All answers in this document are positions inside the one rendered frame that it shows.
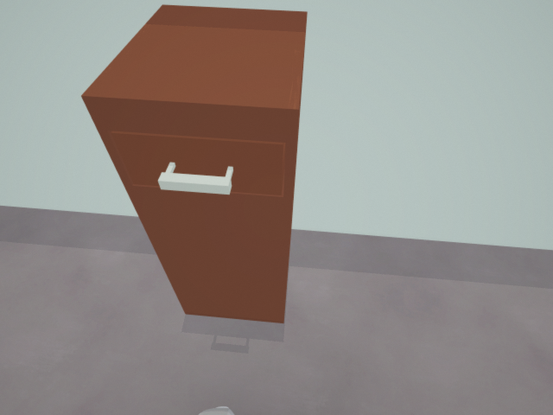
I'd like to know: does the drawer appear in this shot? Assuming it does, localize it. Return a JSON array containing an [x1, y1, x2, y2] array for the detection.
[[111, 131, 286, 195]]

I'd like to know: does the cabinet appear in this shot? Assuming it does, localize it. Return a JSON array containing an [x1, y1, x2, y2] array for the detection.
[[81, 4, 308, 323]]

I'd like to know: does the handle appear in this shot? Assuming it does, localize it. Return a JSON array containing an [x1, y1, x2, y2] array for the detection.
[[158, 163, 233, 195]]

